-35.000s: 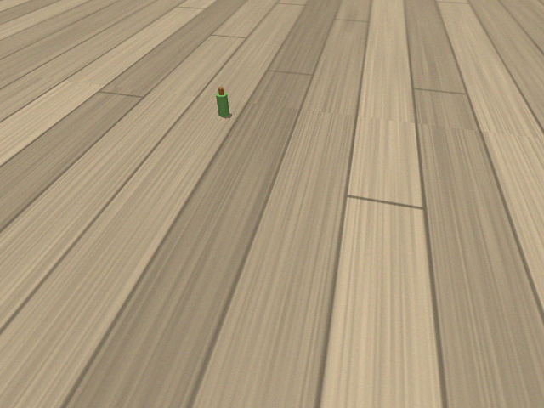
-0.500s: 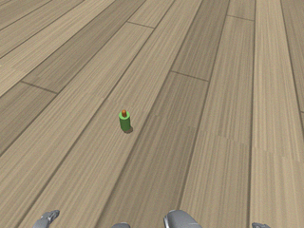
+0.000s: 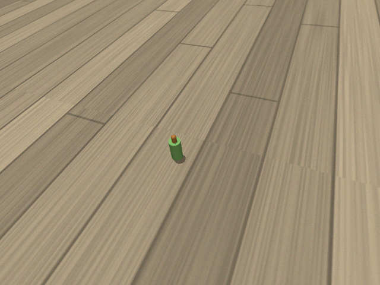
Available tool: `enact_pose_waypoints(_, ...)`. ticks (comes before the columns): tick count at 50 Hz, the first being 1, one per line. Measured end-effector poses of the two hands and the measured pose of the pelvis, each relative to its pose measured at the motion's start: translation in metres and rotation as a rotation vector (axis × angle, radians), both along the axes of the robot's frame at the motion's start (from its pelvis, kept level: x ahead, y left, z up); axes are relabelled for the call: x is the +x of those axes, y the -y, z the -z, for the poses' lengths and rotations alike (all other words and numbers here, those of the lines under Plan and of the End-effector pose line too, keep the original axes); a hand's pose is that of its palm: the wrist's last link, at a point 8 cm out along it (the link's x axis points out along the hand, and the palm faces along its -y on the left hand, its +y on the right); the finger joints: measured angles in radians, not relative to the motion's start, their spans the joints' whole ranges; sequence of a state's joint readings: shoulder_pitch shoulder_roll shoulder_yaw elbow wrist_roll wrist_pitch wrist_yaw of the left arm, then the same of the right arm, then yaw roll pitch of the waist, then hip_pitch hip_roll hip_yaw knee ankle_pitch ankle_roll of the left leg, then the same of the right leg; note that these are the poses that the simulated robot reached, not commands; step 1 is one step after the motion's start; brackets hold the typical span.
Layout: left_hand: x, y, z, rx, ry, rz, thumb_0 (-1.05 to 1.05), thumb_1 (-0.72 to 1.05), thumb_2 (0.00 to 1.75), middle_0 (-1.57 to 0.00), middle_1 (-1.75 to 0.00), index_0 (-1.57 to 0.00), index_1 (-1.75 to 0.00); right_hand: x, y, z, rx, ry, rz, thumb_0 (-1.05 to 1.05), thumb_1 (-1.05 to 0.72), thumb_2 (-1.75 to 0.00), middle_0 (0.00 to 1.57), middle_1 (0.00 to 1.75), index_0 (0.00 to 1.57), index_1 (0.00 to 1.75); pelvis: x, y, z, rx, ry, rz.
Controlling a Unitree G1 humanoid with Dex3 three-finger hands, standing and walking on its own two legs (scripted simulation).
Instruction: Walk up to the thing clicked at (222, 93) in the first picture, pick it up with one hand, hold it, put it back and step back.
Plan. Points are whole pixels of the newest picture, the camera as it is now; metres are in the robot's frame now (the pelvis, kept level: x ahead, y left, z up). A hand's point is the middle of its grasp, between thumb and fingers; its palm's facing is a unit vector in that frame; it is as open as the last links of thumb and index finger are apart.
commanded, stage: step back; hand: left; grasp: from the side
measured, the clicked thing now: (175, 146) +1.01 +0.19 -0.66
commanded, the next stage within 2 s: stand in 0.82 s
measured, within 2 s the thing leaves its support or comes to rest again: neither
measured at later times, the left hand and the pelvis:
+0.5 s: hand out of the picture +0.11 +0.24 -0.13, palm faces +0.05 -0.92 -0.39, open 7.4 cm; pelvis +0.04 -0.02 +0.00, yaw +2 degrees
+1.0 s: hand out of the picture +0.13 +0.27 -0.14, palm faces +0.03 -0.94 -0.34, open 7.4 cm; pelvis +0.06 +0.01 +0.01, yaw +2 degrees
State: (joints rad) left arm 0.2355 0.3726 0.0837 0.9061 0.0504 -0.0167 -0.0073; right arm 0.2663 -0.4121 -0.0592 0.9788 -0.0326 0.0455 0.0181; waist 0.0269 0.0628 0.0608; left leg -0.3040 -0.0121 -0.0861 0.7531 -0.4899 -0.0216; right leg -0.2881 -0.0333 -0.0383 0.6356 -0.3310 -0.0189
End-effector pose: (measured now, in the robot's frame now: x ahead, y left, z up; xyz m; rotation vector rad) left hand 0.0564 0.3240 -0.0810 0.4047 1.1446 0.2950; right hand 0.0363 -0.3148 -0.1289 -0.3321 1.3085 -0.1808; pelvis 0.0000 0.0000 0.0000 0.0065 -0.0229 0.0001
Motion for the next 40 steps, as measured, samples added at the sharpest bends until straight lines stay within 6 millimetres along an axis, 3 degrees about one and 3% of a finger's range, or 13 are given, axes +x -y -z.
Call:
enact_pose_waypoints(4,-0.01,-0.013,0.01,-0.017,-0.015,-0.018,0.01,0.9,0.89,-0.2,-0.3,-0.21,-0.3,-0.007,-0.017,-0.006,0.006,0.002,-0.004,0.01,-0.9,-0.9,0.2,0.3,0.2,0.29,-0.005,-0.008,0.0,0.043,0.02,0.002)
enact_pose_waypoints(7,-0.012,-0.012,0.015,-0.042,-0.052,-0.02,0.01,0.9,0.89,-0.2,-0.3,-0.21,-0.3,-0.006,-0.022,-0.014,0.011,0.057,0.014,0.01,-0.9,-0.9,0.21,0.3,0.2,0.3,-0.001,-0.011,-0.003,0.025,0.016,-0.003)
enact_pose_waypoints(13,0.009,0.001,0.014,-0.074,-0.026,0.013,0.01,0.9,0.89,-0.2,-0.3,-0.21,-0.3,0.002,-0.011,-0.025,-0.006,0.085,0.022,0.0,-0.9,-0.9,0.21,0.3,0.2,0.3,0.009,-0.001,-0.008,0.009,0.019,-0.001)
enact_pose_waypoints(19,0.033,0.024,0.02,-0.054,0.019,0.016,0.01,0.9,0.89,-0.2,-0.3,-0.21,-0.3,0.03,0.016,-0.009,-0.022,0.083,0.027,0.0,-0.9,-0.9,0.21,0.3,0.2,0.3,0.023,0.017,0.005,-0.023,0.031,-0.005)
enact_pose_waypoints(25,0.041,0.039,0.013,-0.07,0.037,-0.011,0.01,0.9,0.89,-0.2,-0.3,-0.21,-0.3,0.065,0.013,-0.006,-0.005,0.081,-0.021,0.0,-0.9,-0.9,0.2,0.3,0.2,0.29,0.037,0.017,-0.001,-0.008,0.024,-0.027)
enact_pose_waypoints(31,0.05,0.025,0.016,-0.064,0.025,-0.032,0.01,0.9,0.89,-0.2,-0.3,-0.21,-0.3,0.088,-0.003,-0.003,0.0,0.075,-0.052,0.0,-0.9,-0.9,0.2,0.3,0.2,0.29,0.047,0.007,0.001,-0.006,0.018,-0.045)
enact_pose_waypoints(40,0.069,-0.005,0.03,-0.076,-0.002,-0.037,0.01,0.9,0.89,-0.2,-0.3,-0.21,-0.3,0.102,-0.033,-0.009,-0.004,0.085,-0.043,0.0,-0.9,-0.9,0.21,0.3,0.2,0.3,0.052,-0.013,0.003,-0.008,0.015,-0.024)
